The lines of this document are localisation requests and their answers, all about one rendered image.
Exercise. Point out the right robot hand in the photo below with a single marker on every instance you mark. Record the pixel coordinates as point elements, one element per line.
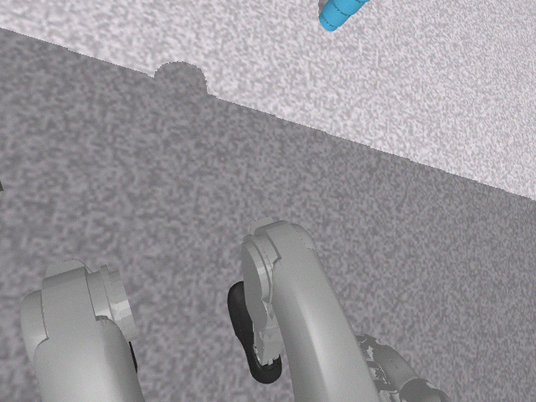
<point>388,366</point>

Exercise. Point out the right robot foot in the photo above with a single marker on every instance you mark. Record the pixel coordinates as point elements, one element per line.
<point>243,330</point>

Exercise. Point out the right robot arm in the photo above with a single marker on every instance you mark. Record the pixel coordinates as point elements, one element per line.
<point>421,390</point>

